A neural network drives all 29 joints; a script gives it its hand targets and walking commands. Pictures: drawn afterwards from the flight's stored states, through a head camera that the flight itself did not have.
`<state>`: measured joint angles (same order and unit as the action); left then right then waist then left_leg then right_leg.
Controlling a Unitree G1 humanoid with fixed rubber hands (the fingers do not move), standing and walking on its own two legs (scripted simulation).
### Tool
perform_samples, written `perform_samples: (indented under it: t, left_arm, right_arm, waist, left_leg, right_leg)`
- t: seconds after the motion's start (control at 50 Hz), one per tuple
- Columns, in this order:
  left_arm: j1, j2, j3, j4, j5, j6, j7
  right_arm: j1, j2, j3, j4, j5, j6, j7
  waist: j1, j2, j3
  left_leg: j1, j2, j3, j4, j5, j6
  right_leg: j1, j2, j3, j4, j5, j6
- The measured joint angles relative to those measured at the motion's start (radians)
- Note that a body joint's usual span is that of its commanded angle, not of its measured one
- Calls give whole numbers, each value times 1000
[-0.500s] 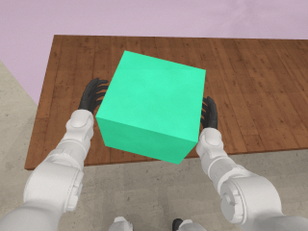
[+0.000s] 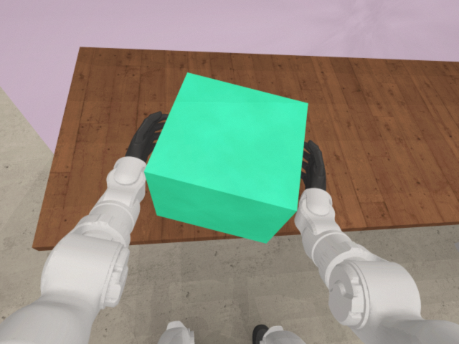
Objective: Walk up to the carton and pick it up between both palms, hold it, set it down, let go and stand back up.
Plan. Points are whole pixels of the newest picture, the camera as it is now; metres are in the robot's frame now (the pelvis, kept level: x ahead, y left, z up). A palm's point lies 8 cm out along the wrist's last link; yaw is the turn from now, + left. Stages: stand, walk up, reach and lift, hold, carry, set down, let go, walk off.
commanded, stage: reach and lift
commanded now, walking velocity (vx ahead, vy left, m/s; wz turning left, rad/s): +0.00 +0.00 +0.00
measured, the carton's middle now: (228, 162) +0.43 -0.01 -0.01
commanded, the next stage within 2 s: none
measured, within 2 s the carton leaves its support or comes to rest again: neither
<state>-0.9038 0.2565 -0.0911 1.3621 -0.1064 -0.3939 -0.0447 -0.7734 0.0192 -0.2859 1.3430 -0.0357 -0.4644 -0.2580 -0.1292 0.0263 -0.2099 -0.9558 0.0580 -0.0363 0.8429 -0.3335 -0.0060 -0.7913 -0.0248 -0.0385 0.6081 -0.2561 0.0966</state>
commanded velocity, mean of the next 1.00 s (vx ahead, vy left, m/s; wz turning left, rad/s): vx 0.00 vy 0.00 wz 0.00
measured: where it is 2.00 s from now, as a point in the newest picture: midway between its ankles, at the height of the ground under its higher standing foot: outside the picture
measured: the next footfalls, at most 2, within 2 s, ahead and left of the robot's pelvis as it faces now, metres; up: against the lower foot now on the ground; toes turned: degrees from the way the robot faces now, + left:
none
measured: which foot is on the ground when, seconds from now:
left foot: down 0.00-1.00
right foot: down 0.00-1.00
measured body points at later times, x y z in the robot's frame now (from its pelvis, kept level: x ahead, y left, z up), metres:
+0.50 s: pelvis +0.00 +0.00 +0.00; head +0.13 +0.05 +0.43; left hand +0.46 +0.14 -0.01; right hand +0.39 -0.17 -0.01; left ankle +0.02 +0.08 -0.70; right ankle +0.00 -0.20 -0.70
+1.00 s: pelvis +0.00 +0.00 +0.00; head +0.13 +0.05 +0.43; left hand +0.47 +0.14 -0.01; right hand +0.39 -0.17 -0.01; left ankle +0.02 +0.08 -0.70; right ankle +0.00 -0.20 -0.70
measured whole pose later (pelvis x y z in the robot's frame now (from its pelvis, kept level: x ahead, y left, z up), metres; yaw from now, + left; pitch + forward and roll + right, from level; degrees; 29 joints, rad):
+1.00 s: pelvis +0.00 +0.00 +0.00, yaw +0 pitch +25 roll -7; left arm -0.99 0.25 0.18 1.56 0.14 -0.60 -0.06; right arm -0.78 0.07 -0.61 1.35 -0.30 -0.61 -0.21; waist -0.13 0.02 -0.17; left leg -0.95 0.06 -0.04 0.84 -0.33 0.00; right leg -0.79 -0.02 -0.04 0.61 -0.26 0.07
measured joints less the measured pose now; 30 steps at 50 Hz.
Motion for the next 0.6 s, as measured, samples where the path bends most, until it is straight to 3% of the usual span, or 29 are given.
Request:
perform_samples:
  t: [0.22,0.6]
  left_arm:
    - [-57,-21,230,128,226,-137,-9]
    - [-83,-11,273,198,249,-200,-13]
  right_arm:
    - [-2,52,-304,3,-225,-102,38]
    - [-2,52,-325,3,-266,-141,53]
  waist:
    - [0,-13,28]
    - [0,-4,42]
  left_leg:
    - [0,0,0,-1,0,0]
    - [3,0,0,-5,1,4]
  right_leg:
    - [0,1,-1,0,0,-22]
    - [0,1,-1,0,-1,-24]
